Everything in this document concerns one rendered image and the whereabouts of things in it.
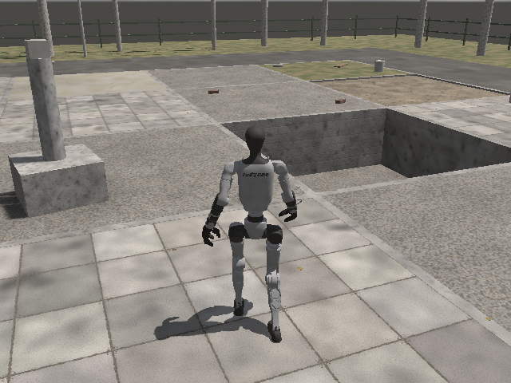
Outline left robot forearm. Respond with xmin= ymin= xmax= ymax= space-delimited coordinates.
xmin=205 ymin=194 xmax=224 ymax=229

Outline right robot upper arm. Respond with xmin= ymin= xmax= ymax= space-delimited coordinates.
xmin=272 ymin=160 xmax=294 ymax=203

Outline left robot hand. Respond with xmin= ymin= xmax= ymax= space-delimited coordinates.
xmin=202 ymin=225 xmax=220 ymax=247

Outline right robot forearm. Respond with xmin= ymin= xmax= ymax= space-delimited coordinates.
xmin=285 ymin=190 xmax=297 ymax=214

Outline robot right thigh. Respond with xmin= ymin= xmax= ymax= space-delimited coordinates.
xmin=265 ymin=224 xmax=283 ymax=288

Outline robot head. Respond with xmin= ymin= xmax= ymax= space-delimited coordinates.
xmin=242 ymin=126 xmax=269 ymax=164

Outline right robot hand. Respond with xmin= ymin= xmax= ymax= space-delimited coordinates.
xmin=279 ymin=209 xmax=297 ymax=222

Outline left robot upper arm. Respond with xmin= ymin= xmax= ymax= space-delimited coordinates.
xmin=216 ymin=161 xmax=239 ymax=207

